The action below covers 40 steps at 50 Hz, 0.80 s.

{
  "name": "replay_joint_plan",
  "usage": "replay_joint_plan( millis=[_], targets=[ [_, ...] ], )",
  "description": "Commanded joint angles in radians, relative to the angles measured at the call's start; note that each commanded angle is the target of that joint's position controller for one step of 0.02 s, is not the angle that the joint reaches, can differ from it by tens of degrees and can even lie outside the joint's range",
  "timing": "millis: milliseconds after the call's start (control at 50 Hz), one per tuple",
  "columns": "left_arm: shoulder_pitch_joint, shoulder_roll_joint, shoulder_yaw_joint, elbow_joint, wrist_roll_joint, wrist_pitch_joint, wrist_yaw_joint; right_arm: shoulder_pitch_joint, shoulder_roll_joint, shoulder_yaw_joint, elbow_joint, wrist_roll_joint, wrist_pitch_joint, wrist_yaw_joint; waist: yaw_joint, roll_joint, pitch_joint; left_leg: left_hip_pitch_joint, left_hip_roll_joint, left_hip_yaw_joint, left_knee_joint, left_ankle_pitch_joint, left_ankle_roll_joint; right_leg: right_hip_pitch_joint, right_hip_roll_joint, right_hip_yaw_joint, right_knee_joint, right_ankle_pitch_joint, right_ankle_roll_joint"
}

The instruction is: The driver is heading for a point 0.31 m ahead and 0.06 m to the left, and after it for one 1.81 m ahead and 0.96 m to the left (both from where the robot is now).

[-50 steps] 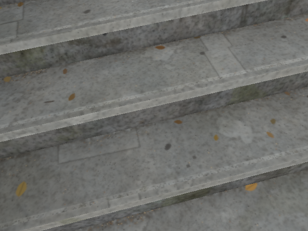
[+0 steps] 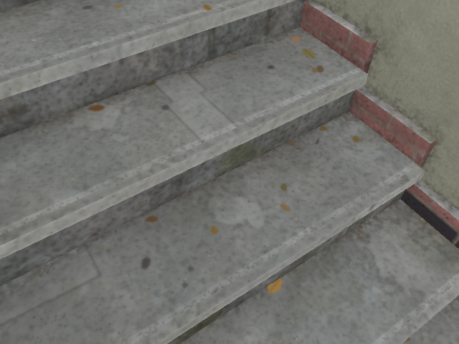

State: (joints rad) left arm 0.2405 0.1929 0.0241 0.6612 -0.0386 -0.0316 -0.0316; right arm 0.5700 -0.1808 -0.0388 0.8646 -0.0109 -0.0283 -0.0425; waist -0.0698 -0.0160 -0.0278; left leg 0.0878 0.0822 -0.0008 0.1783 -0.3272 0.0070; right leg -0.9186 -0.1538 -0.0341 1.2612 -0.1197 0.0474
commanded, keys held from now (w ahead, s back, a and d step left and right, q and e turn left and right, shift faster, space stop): w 0.08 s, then w+q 0.52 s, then q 0.40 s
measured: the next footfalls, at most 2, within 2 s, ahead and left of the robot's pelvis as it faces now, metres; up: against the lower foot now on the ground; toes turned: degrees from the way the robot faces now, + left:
right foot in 0.12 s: +0.17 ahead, -0.21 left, +0.00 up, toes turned -5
left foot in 0.50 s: +0.34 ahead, -0.03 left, +0.16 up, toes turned +9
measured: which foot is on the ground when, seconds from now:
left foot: down 0.00-0.12, up 0.14-0.48, down 0.50-0.90, up 0.92-1.00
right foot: up 0.00-0.10, down 0.12-0.52, up 0.54-0.86, down 0.88-1.00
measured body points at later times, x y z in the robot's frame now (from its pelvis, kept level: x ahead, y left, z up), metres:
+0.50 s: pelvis +0.27 -0.09 +0.04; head +0.26 -0.10 +0.49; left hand +0.24 +0.13 -0.10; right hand +0.51 -0.23 -0.01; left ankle +0.32 -0.03 -0.55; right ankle +0.16 -0.21 -0.70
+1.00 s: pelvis +0.49 -0.08 +0.24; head +0.51 -0.05 +0.68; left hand +0.59 +0.21 +0.16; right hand +0.68 -0.29 +0.12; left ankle +0.32 -0.02 -0.33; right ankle +0.65 -0.12 -0.42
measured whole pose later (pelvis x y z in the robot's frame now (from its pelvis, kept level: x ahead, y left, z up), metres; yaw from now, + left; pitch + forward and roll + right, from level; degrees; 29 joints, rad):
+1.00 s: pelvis +0.49 -0.08 +0.24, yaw +29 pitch +3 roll -2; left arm 0.07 0.19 -0.01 0.57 0.03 -0.05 0.06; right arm 0.31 -0.25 -0.04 0.77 -0.01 -0.01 0.03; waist -0.01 -0.01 0.01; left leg -0.51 -0.15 -0.21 1.56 -0.24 0.02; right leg -0.76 -0.03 -0.14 1.04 -0.33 -0.06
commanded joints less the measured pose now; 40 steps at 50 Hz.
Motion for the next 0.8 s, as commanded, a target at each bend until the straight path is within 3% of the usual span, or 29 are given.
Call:
replay_joint_plan(
  millis=[20,40,60,100,120,140,160,180,200,220,240,300,340,360,400,440,460,480,500,520,540,560,580,620,640,680,700,740,800],
  targets=[
    [-0.244,-0.005,-0.030,-0.151,0.012,-0.044,-0.037,-0.018,-0.161,-0.030,-0.045,0.001,-0.010,-0.015,-0.013,0.145,0.155,-0.049,0.210,-0.088,-0.182,0.179,0.211,0.020,-0.009,-0.043,-0.226,-0.023,-0.059],
    [-0.256,0.017,-0.027,-0.163,0.013,-0.053,-0.049,0.000,-0.157,-0.025,-0.035,0.013,0.009,-0.001,-0.009,0.135,0.151,0.018,0.152,-0.051,-0.128,0.375,0.204,0.053,0.053,-0.141,-0.341,-0.173,-0.068],
    [-0.227,0.069,-0.003,-0.169,0.003,-0.066,-0.053,-0.013,-0.170,-0.018,-0.028,-0.006,0.010,0.018,0.022,0.124,0.079,0.027,0.133,-0.029,0.010,0.921,0.178,0.272,0.120,-0.153,-0.448,-0.043,-0.088],
    [0.013,0.139,0.052,-0.137,0.025,-0.050,-0.001,-0.046,-0.277,-0.044,-0.005,0.028,-0.002,0.008,0.169,0.175,-0.056,-0.011,0.171,-0.057,0.289,1.244,0.104,0.683,0.151,-0.047,-0.775,0.147,-0.113],
    [0.188,0.189,0.076,-0.079,0.016,-0.031,0.015,-0.153,-0.244,-0.033,-0.046,0.021,-0.026,0.008,0.273,0.185,-0.119,-0.156,0.097,-0.047,0.481,1.033,0.077,0.946,0.077,0.038,-0.911,0.296,-0.082],
    [0.294,0.297,0.086,0.004,0.037,0.004,0.025,-0.160,-0.069,0.015,-0.108,-0.039,-0.059,0.030,0.195,-0.184,-0.236,-0.580,-0.048,-0.033,0.851,0.008,0.015,1.382,-0.127,0.184,-0.662,1.038,-0.046],
    [0.489,0.355,0.102,0.047,0.094,0.017,0.024,-0.091,-0.016,0.029,-0.051,-0.005,-0.104,0.036,0.254,-0.367,-0.500,-0.803,-0.174,-0.227,1.323,-0.249,-0.003,1.590,-0.336,0.452,-0.697,1.285,-0.186],
    [0.493,0.331,0.106,0.054,0.130,0.025,0.018,-0.153,-0.084,0.006,-0.037,0.039,-0.112,0.044,0.299,-0.198,-0.520,-0.914,-0.175,-0.299,1.661,-0.235,-0.010,1.502,-0.367,0.512,-0.806,0.914,-0.271],
    [0.424,0.274,0.092,0.091,0.098,0.031,0.005,-0.300,-0.048,0.014,-0.110,0.065,-0.095,0.047,0.250,-0.178,-0.331,-1.100,-0.136,-0.206,1.844,-0.214,0.003,1.376,-0.351,0.468,-0.872,0.549,-0.269],
    [0.323,0.162,0.051,0.120,0.066,0.032,0.001,-0.450,0.017,0.041,-0.192,0.059,-0.069,0.046,0.208,-0.197,-0.133,-1.249,-0.092,-0.124,1.983,-0.203,0.028,1.217,-0.308,0.374,-0.945,0.299,-0.241],
    [0.226,0.051,0.015,0.129,0.077,0.015,-0.003,-0.502,0.048,0.051,-0.238,0.063,-0.051,0.047,0.162,-0.146,-0.023,-1.294,-0.073,-0.116,2.096,-0.166,0.054,1.059,-0.265,0.273,-0.945,0.222,-0.210],
    [0.137,-0.015,-0.030,0.224,0.062,-0.002,0.018,-0.478,0.179,0.119,-0.351,0.061,-0.012,0.086,0.009,-0.107,0.121,-1.451,-0.076,-0.148,2.365,-0.059,0.131,0.744,-0.228,0.119,-1.032,-0.046,-0.141],
    [-0.051,0.014,-0.049,0.188,0.089,-0.007,0.026,-0.467,0.129,0.146,-0.409,0.049,-0.009,0.089,-0.111,-0.137,0.164,-1.245,-0.054,-0.099,1.941,0.087,0.112,0.391,-0.138,-0.105,-1.170,-0.083,-0.099],
    [-0.095,0.069,-0.046,0.177,0.105,-0.023,0.032,-0.500,0.043,0.135,-0.407,0.025,-0.001,0.075,-0.102,-0.130,0.150,-1.080,-0.090,0.009,1.791,0.136,0.076,0.271,-0.092,-0.192,-1.261,0.012,-0.140],
    [-0.157,0.119,-0.056,0.190,0.074,-0.059,0.047,-0.383,-0.052,0.097,-0.340,0.016,0.017,0.056,-0.170,-0.111,0.024,-0.681,-0.144,0.153,1.645,0.225,0.094,0.256,-0.024,-0.353,-1.271,0.779,-0.158],
    [0.005,0.328,-0.001,0.213,0.029,-0.053,0.066,-0.360,-0.100,0.074,-0.329,0.002,0.008,0.051,-0.180,-0.107,-0.138,-0.534,-0.166,0.234,1.408,0.027,0.104,0.606,-0.079,-0.310,-1.102,1.666,-0.196],
    [-0.020,0.392,0.023,0.199,0.031,-0.033,0.073,-0.275,-0.127,0.056,-0.298,-0.025,0.010,0.050,-0.209,-0.161,-0.236,-0.523,-0.166,0.237,1.298,-0.090,0.113,0.839,-0.147,-0.250,-0.947,1.963,-0.220],
    [-0.061,0.417,0.038,0.164,0.042,-0.009,0.063,-0.221,-0.170,0.035,-0.292,-0.009,0.019,0.053,-0.212,-0.198,-0.284,-0.508,-0.172,0.191,1.120,-0.199,0.127,1.000,-0.183,-0.213,-0.761,2.031,-0.250],
    [-0.110,0.392,0.044,0.113,0.040,0.002,0.055,-0.179,-0.206,0.016,-0.273,0.005,0.027,0.063,-0.201,-0.178,-0.271,-0.450,-0.167,0.081,0.765,-0.141,0.144,1.048,-0.182,-0.168,-0.567,1.836,-0.265],
    [-0.134,0.294,0.031,0.079,0.035,-0.014,0.062,-0.141,-0.237,-0.008,-0.216,-0.010,0.038,0.074,-0.168,-0.028,-0.190,-0.285,-0.155,-0.176,0.465,-0.007,0.194,0.812,-0.084,-0.094,-0.221,1.021,-0.228],
    [-0.150,0.119,-0.004,-0.015,0.081,-0.053,0.031,-0.206,-0.333,-0.025,-0.204,-0.037,0.035,0.055,-0.032,0.431,-0.039,-0.296,-0.015,-0.665,0.318,0.606,0.333,0.375,0.253,0.015,0.378,-0.090,-0.123],
    [-0.079,0.042,-0.011,-0.053,0.067,-0.090,-0.019,-0.245,-0.168,0.042,-0.215,-0.059,0.019,0.053,0.048,0.291,-0.118,-0.317,0.115,-0.935,0.151,0.297,0.377,0.161,0.270,0.223,0.771,-0.156,-0.103],
    [-0.158,-0.008,-0.030,-0.106,0.038,-0.110,-0.052,-0.142,-0.044,0.063,-0.133,-0.042,0.004,0.066,0.046,0.137,0.043,-0.420,0.114,-0.920,0.126,-0.105,0.354,-0.028,0.258,0.206,0.910,-0.169,-0.128],
    [-0.158,-0.107,-0.091,-0.132,0.068,-0.116,-0.048,-0.142,-0.027,0.056,-0.058,0.020,-0.013,0.088,0.121,-0.015,0.185,-0.421,0.019,-0.611,0.222,-0.053,0.239,-0.291,0.187,0.140,0.933,-0.130,-0.135],
    [-0.127,-0.118,-0.106,-0.137,0.067,-0.114,-0.038,-0.177,0.013,0.062,-0.046,0.012,-0.010,0.091,0.150,-0.002,0.189,-0.453,-0.011,-0.506,0.238,0.089,0.199,-0.300,0.178,0.098,0.997,-0.139,-0.124],
    [-0.118,-0.044,-0.098,-0.151,0.051,-0.103,-0.030,-0.264,0.009,0.061,-0.074,0.016,0.005,0.083,0.181,-0.067,0.155,-0.559,-0.047,-0.350,0.205,0.236,0.163,-0.208,0.126,0.043,0.792,-0.102,-0.104],
    [-0.216,-0.054,-0.114,-0.207,0.069,-0.096,-0.028,-0.295,-0.017,0.057,-0.074,0.021,0.002,0.071,0.174,-0.051,0.163,-0.653,-0.071,-0.314,0.168,0.227,0.141,-0.160,0.110,-0.008,0.620,-0.082,-0.087],
    [-0.343,-0.084,-0.132,-0.270,0.100,-0.090,-0.015,-0.188,-0.065,0.043,-0.049,0.003,0.000,0.030,0.102,0.038,0.076,-0.600,-0.057,-0.334,0.174,0.531,0.170,-0.135,0.130,-0.093,0.580,0.033,-0.066],
    [-0.496,-0.087,-0.137,-0.358,0.086,-0.095,0.002,0.032,-0.126,0.014,-0.011,0.014,0.056,-0.008,0.006,0.070,-0.050,-0.261,-0.024,-0.389,0.161,0.630,0.148,-0.235,0.120,-0.083,0.346,-0.077,-0.043]
  ],
)
Keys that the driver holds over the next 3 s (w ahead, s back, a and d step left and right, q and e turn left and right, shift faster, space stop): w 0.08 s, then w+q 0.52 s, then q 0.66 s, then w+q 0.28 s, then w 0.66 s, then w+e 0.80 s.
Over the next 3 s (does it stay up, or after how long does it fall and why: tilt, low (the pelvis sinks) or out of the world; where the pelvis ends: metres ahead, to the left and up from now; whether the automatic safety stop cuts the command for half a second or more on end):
stays up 1.15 0.56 0.69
